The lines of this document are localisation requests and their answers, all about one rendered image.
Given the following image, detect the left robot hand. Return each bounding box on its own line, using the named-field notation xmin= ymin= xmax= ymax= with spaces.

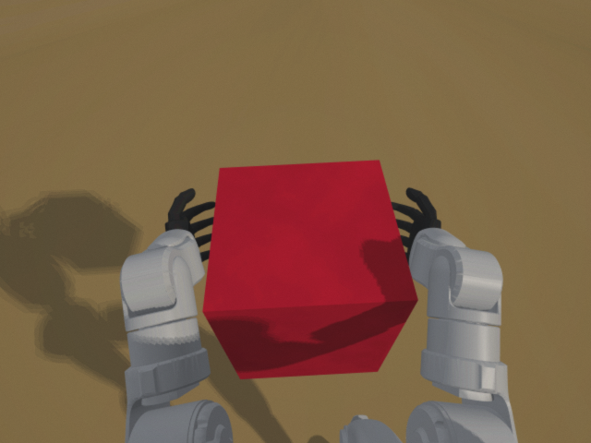
xmin=165 ymin=188 xmax=215 ymax=262

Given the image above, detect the right robot thigh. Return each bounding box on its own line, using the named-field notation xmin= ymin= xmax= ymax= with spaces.
xmin=340 ymin=419 xmax=403 ymax=443

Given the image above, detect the left robot upper arm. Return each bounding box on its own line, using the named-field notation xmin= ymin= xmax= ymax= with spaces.
xmin=128 ymin=400 xmax=234 ymax=443

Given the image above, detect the right robot forearm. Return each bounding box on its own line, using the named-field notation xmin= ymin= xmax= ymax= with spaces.
xmin=409 ymin=228 xmax=518 ymax=443

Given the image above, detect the right robot hand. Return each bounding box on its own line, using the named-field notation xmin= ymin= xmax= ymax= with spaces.
xmin=392 ymin=187 xmax=441 ymax=265

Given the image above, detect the carton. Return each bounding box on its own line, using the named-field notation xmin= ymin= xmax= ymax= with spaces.
xmin=202 ymin=160 xmax=418 ymax=379

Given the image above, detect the left robot forearm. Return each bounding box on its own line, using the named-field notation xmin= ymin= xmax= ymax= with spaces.
xmin=120 ymin=229 xmax=211 ymax=443

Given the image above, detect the right robot upper arm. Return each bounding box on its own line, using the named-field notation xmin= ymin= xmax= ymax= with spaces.
xmin=406 ymin=401 xmax=516 ymax=443

